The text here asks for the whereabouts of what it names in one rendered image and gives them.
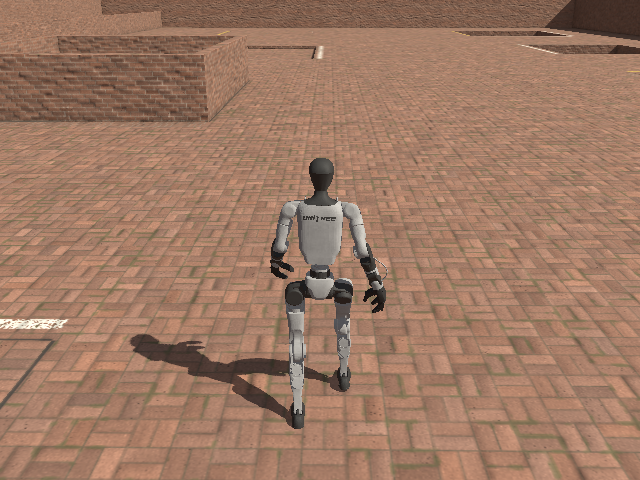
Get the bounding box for robot left foot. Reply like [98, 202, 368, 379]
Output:
[291, 402, 305, 429]

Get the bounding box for robot left upper arm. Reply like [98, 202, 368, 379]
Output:
[273, 200, 301, 253]

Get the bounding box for robot left hand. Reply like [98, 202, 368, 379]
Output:
[270, 261, 294, 279]

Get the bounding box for right robot shin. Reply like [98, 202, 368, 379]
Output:
[337, 318, 351, 377]

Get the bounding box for robot left forearm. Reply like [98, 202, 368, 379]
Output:
[270, 238, 285, 268]

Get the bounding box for robot right upper arm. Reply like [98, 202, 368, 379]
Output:
[341, 202, 369, 259]

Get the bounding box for robot right hand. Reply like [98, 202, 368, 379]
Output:
[363, 286, 386, 313]

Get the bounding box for robot right forearm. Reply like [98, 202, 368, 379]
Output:
[360, 243, 383, 290]

